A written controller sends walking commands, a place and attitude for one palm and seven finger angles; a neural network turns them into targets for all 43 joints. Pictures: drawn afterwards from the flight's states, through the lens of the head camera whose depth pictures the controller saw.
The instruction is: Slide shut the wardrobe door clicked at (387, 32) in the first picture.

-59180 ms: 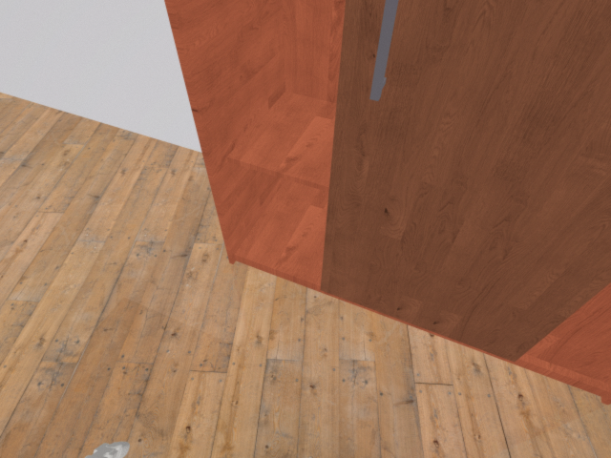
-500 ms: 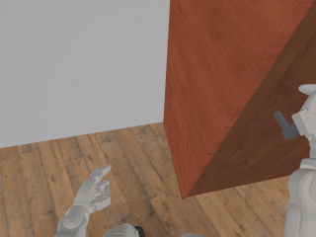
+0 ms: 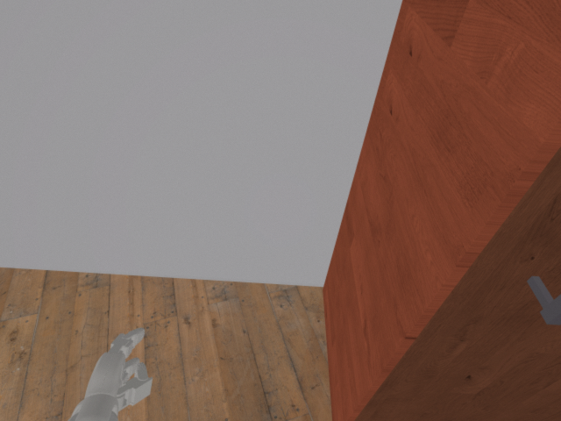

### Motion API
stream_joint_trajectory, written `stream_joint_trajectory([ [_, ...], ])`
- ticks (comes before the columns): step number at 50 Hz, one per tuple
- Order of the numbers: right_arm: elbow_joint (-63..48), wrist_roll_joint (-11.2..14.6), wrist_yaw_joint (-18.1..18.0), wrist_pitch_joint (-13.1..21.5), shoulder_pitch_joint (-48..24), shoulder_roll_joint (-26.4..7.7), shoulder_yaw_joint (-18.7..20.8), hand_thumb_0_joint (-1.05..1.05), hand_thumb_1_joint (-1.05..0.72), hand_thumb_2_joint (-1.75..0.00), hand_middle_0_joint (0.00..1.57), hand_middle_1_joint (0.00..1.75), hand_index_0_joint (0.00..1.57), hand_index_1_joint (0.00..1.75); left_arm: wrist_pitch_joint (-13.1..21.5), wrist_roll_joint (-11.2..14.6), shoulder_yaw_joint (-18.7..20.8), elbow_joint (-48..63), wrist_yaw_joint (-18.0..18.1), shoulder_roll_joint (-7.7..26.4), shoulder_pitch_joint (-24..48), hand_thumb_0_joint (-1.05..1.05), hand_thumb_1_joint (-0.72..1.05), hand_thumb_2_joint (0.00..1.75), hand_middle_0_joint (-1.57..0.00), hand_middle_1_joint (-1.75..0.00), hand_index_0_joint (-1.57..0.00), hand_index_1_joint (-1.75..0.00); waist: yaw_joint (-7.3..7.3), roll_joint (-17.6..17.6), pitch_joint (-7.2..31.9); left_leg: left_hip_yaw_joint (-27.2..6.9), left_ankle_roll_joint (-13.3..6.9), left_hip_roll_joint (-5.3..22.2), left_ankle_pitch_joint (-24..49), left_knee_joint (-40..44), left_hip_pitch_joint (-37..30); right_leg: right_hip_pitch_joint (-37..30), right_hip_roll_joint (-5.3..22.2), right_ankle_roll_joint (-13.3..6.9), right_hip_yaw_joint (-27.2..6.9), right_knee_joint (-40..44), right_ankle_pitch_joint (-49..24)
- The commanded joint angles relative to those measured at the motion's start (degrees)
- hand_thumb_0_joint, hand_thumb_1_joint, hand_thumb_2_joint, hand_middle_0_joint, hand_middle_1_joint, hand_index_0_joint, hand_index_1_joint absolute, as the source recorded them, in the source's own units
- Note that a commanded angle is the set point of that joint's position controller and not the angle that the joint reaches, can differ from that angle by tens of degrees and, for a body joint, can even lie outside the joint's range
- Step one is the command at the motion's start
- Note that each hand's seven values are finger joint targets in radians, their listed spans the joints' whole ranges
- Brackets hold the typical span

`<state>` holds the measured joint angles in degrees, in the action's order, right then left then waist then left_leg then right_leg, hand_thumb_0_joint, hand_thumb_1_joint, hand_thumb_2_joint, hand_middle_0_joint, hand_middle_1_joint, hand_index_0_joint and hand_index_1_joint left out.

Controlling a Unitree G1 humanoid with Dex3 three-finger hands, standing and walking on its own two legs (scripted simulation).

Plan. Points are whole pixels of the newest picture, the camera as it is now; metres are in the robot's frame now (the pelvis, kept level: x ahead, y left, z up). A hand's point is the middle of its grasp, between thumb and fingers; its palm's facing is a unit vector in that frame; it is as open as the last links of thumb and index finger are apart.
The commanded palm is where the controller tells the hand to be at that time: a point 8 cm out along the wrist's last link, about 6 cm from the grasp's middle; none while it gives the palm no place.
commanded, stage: stop walking and hold the door there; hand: right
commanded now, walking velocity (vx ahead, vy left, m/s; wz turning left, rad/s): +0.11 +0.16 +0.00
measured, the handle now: out of the picture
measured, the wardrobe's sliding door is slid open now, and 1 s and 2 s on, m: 0.00 0.00 0.00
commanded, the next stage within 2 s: loosen the grip on the handle in 0.40 s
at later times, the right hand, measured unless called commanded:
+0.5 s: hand out of the picture +0.23 -0.29 +0.21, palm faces +0.55 +0.81 -0.18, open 6.9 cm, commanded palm +0.18 -0.32 +0.20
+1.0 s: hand out of the picture +0.22 -0.32 +0.19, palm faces +0.62 +0.76 -0.20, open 13.9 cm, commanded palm +0.17 -0.34 +0.19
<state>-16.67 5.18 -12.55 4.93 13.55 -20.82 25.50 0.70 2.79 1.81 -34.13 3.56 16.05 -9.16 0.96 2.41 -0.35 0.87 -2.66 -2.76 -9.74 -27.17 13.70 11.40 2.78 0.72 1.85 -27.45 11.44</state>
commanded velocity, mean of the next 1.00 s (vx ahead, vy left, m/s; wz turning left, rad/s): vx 0.02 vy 0.03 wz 0.00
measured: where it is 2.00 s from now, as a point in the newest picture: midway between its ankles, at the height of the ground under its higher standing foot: outside the picture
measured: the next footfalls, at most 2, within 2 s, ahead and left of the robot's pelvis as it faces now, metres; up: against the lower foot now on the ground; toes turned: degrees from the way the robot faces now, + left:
none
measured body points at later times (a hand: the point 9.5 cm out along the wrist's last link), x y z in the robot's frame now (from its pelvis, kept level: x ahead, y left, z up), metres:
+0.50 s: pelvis -0.01 -0.03 +0.00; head -0.05 -0.01 +0.45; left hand +0.13 +0.21 -0.10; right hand +0.20 -0.33 +0.22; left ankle +0.06 +0.08 -0.73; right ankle +0.04 -0.14 -0.74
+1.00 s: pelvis -0.02 -0.03 -0.02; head -0.05 -0.03 +0.43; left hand +0.21 +0.15 -0.07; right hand +0.18 -0.36 +0.20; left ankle +0.07 +0.08 -0.74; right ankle +0.04 -0.14 -0.74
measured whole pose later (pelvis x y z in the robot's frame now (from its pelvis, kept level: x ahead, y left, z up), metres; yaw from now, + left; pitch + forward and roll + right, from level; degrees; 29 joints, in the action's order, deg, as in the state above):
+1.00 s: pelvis -0.02 -0.03 -0.02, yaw -3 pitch -5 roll +1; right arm -7.2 0.1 -10.4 9.4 0.7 -19.3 18.3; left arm 13.5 -1.6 -3.4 -37.0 3.2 11.3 -9.7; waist 5.5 0.2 0.1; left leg 2.4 -0.7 0.3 -15.4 -38.0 19.6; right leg 19.2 -0.3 -0.7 -0.3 -39.9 17.7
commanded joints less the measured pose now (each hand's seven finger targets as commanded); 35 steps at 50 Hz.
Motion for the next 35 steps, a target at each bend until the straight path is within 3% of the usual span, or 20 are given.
stream_joint_trajectory([
  [1, -11.35, -3.72, 2.17, 5.06, -6.23, -9.88, -2.36, 0.00, -0.90, -0.90, 0.45, 1.40, 0.45, 1.40, 3.35, -0.59, 0.24, 9.52, -0.04, 4.62, 6.54, 0.00, 0.90, 0.90, -0.20, -0.30, -0.20, -0.30, -0.77, 4.09, -3.53, -6.51, 3.19, 3.18, -17.31, 6.26, -0.71, 13.45, 7.13, -4.33, -9.38, 15.88, 26.06],
  [3, -11.30, -3.87, 2.51, 5.62, -6.29, -8.34, -3.94, 0.00, -0.90, -0.90, 0.45, 1.40, 0.45, 1.40, 3.95, -0.43, 0.29, 9.32, -0.42, 4.24, 6.29, 0.00, 0.90, 0.90, -0.20, -0.30, -0.20, -0.30, -0.71, 5.45, -0.69, -2.70, 3.54, 1.37, -6.98, -1.44, -4.98, 13.14, 8.98, -4.76, -9.46, 16.69, 23.22],
  [6, -12.03, -4.08, 3.29, 5.80, -7.94, -6.87, -5.84, 0.00, -0.90, -0.90, 0.45, 1.40, 0.45, 1.40, 4.45, -0.64, 0.05, 9.23, -0.80, 3.49, 5.89, 0.00, 0.90, 0.90, -0.20, -0.30, -0.20, -0.30, -0.61, 9.42, 1.01, -1.77, 3.99, 1.31, -6.59, -5.90, -8.26, 16.16, 10.20, -5.14, -9.89, 17.85, 26.75],
  [11, -9.23, -4.24, 3.66, 5.04, -10.28, -7.20, -5.99, 0.00, -0.90, -0.90, 0.45, 1.40, 0.45, 1.40, 4.76, -0.67, 0.11, 7.70, -1.34, 3.40, 5.41, 0.00, 0.90, 0.90, -0.20, -0.30, -0.20, -0.30, -0.45, 3.42, 0.94, -2.08, 3.73, 1.53, -8.96, -3.54, -9.72, 18.58, 8.69, -4.93, -6.99, 12.83, 28.16],
  [14, -7.77, -3.99, 3.57, 5.09, -11.68, -7.96, -5.06, 0.00, -0.90, -0.90, 0.45, 1.40, 0.45, 1.40, 4.85, -1.22, 0.29, 6.18, -1.07, 3.06, 5.10, 0.00, 0.90, 0.90, -0.20, -0.30, -0.20, -0.30, -0.66, -3.67, -0.55, -10.42, 1.67, 4.09, -19.98, 8.01, 3.00, 10.36, 2.96, -3.16, -1.31, 3.16, 24.12],
  [17, -6.66, -3.66, 3.33, 5.21, -12.19, -8.88, -4.21, 0.00, -0.90, -0.90, 0.45, 1.40, 0.45, 1.40, 4.73, -2.01, 0.05, 4.00, -0.90, 2.82, 4.44, 0.00, 0.90, 0.90, -0.20, -0.30, -0.20, -0.30, -1.84, -10.15, 0.26, -19.83, -1.74, 9.92, -31.31, 16.88, 14.56, 0.97, -1.20, -2.60, -0.54, -7.60, 14.87],
  [19, -9.13, -3.47, 3.55, 6.06, -12.52, -6.77, -6.56, 0.00, -0.90, -0.90, 0.45, 1.40, 0.45, 1.40, 4.84, -2.23, -0.36, 4.00, -0.98, 2.62, 4.09, 0.00, 0.90, 0.90, -0.20, -0.30, -0.20, -0.30, -2.54, -7.73, 4.21, -15.27, -1.21, 9.46, -24.81, 13.47, 11.87, -2.82, -0.53, -3.29, -2.89, -3.46, 10.68],
  [21, -9.68, -3.35, 3.28, 6.51, -12.08, -7.58, -5.60, 0.00, -0.90, -0.90, 0.45, 1.40, 0.45, 1.40, 4.63, -1.93, -0.41, 4.55, -0.69, 3.46, 4.79, 0.00, 0.90, 0.90, -0.20, -0.30, -0.20, -0.30, -1.76, -2.15, 3.95, -10.30, 1.14, 5.87, -21.18, 8.45, 6.43, 1.97, 2.65, -3.95, -8.28, 6.28, 15.94],
  [22, -9.97, -3.57, 3.33, 6.97, -10.82, -6.15, -6.41, 0.00, -0.90, -0.90, 0.45, 1.40, 0.45, 1.40, 4.92, -1.63, -0.54, 4.91, -0.39, 2.80, 6.04, 0.00, 0.90, 0.90, -0.20, -0.30, -0.20, -0.30, -1.09, 1.18, 2.42, -9.56, 2.08, 4.03, -18.05, 7.32, 6.64, 2.19, 4.71, -4.33, -8.99, 10.13, 19.44],
  [24, -10.77, -4.07, 3.14, 7.35, -10.38, -5.43, -7.16, 0.00, -0.90, -0.90, 0.45, 1.40, 0.45, 1.40, 5.10, -1.23, -0.65, 5.64, -0.26, 2.84, 5.67, 0.00, 0.90, 0.90, -0.20, -0.30, -0.20, -0.30, -0.73, 2.99, 2.14, -6.31, 2.82, 2.58, -11.34, 3.74, 1.45, 5.91, 6.17, -4.60, -10.16, 13.44, 21.97],
  [25, -16.52, -12.31, 2.72, 12.27, -66.65, -65.44, 39.24, 0.00, -0.90, -0.90, 0.45, 1.40, 0.45, 1.40, 8.81, -3.31, 1.50, 3.57, 0.51, 5.61, -3.81, 0.00, 0.90, 0.90, -0.20, -0.30, -0.20, -0.30, 2.69, -15.57, -6.36, -8.88, 2.78, 5.67, -8.17, 7.04, 5.42, 16.52, 6.00, -6.01, -0.56, 0.31, 5.84],
  [26, -1.46, -9.64, 2.23, 7.92, -74.85, -42.44, 20.91, 0.00, -0.78, -0.84, 0.45, 1.40, 0.45, 1.40, 13.16, -10.67, 4.32, 4.68, -1.14, 7.35, 5.68, 0.00, 0.90, 0.90, -0.20, -0.30, -0.20, -0.30, 1.76, 8.69, 7.42, -1.38, -1.39, 8.09, 10.98, 4.89, -1.65, 6.28, 0.61, -0.29, -3.11, 1.15, -15.91],
  [27, 15.90, -3.61, 5.66, 4.61, -49.71, -12.52, 5.37, 0.00, -0.66, -0.78, 0.45, 1.40, 0.45, 1.40, 14.04, -6.31, 2.92, 1.72, -2.31, 3.23, -0.37, 0.00, 0.90, 0.90, -0.20, -0.30, -0.20, -0.30, 1.47, 7.90, 17.79, 3.45, -1.50, 3.28, 1.91, -1.85, 1.23, -6.34, 0.60, 4.85, -0.33, 5.65, -10.18],
  [28, 15.47, 6.39, 9.29, 5.87, -22.10, 0.90, 2.83, 0.00, -0.54, -0.73, 0.45, 1.40, 0.45, 1.40, 14.74, -2.26, 1.77, 3.50, -0.98, 2.60, 3.05, 0.00, 0.90, 0.90, -0.20, -0.30, -0.20, -0.30, 4.81, 6.50, 10.39, 4.13, 0.08, 1.82, -5.29, 0.44, 3.57, -3.05, -0.72, 4.70, -1.97, 7.81, 11.72],
  [29, 3.45, 10.88, 10.44, 8.84, -24.84, -1.74, 2.25, 0.00, -0.42, -0.67, 0.45, 1.40, 0.45, 1.40, 15.26, -1.18, -0.07, 4.40, -0.20, 4.51, 7.71, 0.00, 0.90, 0.90, -0.20, -0.30, -0.20, -0.30, 4.96, 5.59, 9.96, 2.44, 1.08, 3.03, -7.98, 1.66, 1.64, -0.76, -3.07, 2.29, -2.45, 7.73, 19.17],
  [30, 1.06, 10.24, 8.55, 9.76, -29.13, -5.78, 3.06, 0.00, -0.30, -0.61, 0.45, 1.40, 0.45, 1.40, 15.47, -2.02, -0.43, 3.41, 0.23, 4.49, 9.01, 0.00, 0.90, 0.90, -0.20, -0.30, -0.20, -0.30, 4.29, 3.50, 9.03, 1.29, 1.37, 3.35, -11.66, 2.17, 2.14, 1.19, -3.64, 1.27, -2.00, 6.36, 19.94],
  [31, 0.53, 7.58, 6.20, 9.28, -27.72, -5.76, 1.46, 0.00, -0.17, -0.55, 0.45, 1.40, 0.45, 1.40, 15.28, -3.20, -0.31, 3.40, 0.15, 4.47, 8.70, 0.00, 0.90, 0.90, -0.20, -0.30, -0.20, -0.30, 4.17, -1.06, 8.62, 1.10, 1.54, 3.65, -13.79, 2.35, 2.50, 3.47, -3.13, 0.77, -2.02, 5.52, 19.39],
  [32, -2.81, 3.73, 3.70, 8.95, -27.85, -6.15, -0.61, 0.00, -0.05, -0.49, 0.45, 1.40, 0.45, 1.40, 15.37, -3.45, -0.48, 4.45, -0.45, 4.39, 8.35, 0.00, 0.90, 0.90, -0.20, -0.30, -0.20, -0.30, 4.04, -1.08, 11.49, 0.42, 1.50, 3.79, -15.05, 1.27, 2.12, 3.71, -3.25, 0.12, -1.87, 5.20, 19.13],
  [33, -6.49, -0.04, 1.34, 8.59, -29.75, -5.07, -4.63, 0.00, 0.07, -0.43, 0.45, 1.40, 0.45, 1.40, 15.61, -3.89, -0.83, 5.54, -0.80, 3.70, 8.67, 0.00, 0.90, 0.90, -0.20, -0.30, -0.20, -0.30, 3.80, 2.03, 11.02, -0.07, 1.21, 3.86, -15.37, -0.11, 3.09, 4.16, -3.04, -0.27, -2.02, 4.97, 20.15],
  [35, -8.09, -5.77, -2.35, 8.21, -31.72, -5.99, -7.14, 0.00, 0.31, -0.32, 0.45, 1.40, 0.45, 1.40, 15.82, -4.48, -1.14, 5.72, -1.07, 3.28, 7.58, 0.00, 0.90, 0.90, -0.20, -0.30, -0.20, -0.30, 3.02, 3.37, 8.68, -0.63, 0.89, 3.89, -16.79, -0.94, 4.82, 5.67, -2.53, -0.81, -2.76, 4.50, 22.56],
])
